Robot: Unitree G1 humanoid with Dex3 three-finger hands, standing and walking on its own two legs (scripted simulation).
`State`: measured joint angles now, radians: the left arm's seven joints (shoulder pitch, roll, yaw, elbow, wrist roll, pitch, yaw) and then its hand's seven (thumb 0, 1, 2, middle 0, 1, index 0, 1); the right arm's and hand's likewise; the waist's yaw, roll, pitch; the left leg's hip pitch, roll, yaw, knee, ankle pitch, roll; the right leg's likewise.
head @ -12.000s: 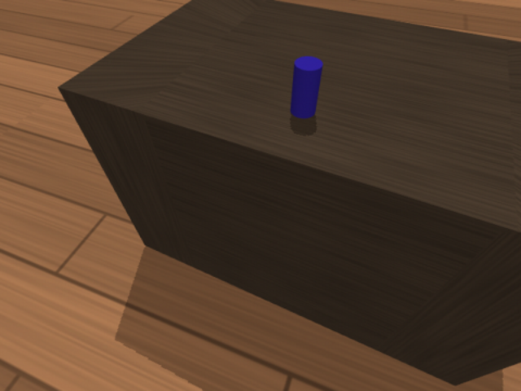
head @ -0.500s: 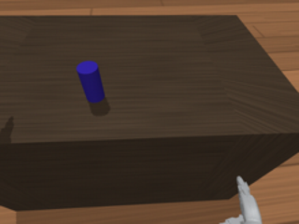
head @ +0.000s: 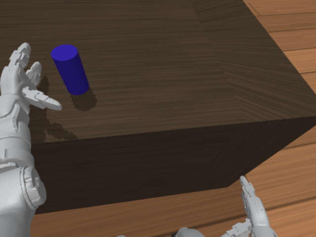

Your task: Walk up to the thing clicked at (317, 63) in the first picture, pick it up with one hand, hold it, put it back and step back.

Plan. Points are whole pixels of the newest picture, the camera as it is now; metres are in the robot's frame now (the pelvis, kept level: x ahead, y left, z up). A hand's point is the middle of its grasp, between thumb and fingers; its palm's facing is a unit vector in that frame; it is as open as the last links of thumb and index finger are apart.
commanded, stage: close in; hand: left
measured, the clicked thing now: (72, 71) +0.51 +0.18 +0.11
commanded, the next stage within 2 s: rest palm in 0.46 s
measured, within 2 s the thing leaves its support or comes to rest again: leaves its support in 1.70 s
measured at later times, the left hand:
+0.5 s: hand (63, 83) +0.46 +0.20 +0.11, palm faces +0.12 -0.99 +0.03, open 17.6 cm
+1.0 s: hand (71, 76) +0.48 +0.18 +0.12, palm faces +0.17 -0.99 +0.02, open 15.3 cm
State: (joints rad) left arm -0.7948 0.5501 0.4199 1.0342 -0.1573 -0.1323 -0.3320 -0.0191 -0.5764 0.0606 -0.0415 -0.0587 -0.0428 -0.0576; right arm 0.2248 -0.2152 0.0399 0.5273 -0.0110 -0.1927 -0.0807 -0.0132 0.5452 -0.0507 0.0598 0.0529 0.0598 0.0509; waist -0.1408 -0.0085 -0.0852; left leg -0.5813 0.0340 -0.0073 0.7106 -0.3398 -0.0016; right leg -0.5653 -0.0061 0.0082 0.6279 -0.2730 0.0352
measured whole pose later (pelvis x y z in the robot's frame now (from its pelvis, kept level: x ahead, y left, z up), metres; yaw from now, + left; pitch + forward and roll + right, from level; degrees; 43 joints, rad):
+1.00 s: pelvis -0.01 -0.01 -0.02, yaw +0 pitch +12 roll -1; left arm -0.86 0.41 0.37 0.97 -0.09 -0.14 -0.03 -0.02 -0.60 0.17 -0.49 -0.35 -0.51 -0.34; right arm 0.31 -0.22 -0.07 0.27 -0.01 -0.07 -0.02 -0.01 0.50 -0.05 0.06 0.05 0.06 0.05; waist -0.14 0.00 -0.08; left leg -0.67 0.04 -0.01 0.84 -0.39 -0.01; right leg -0.67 0.00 0.01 0.80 -0.34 0.02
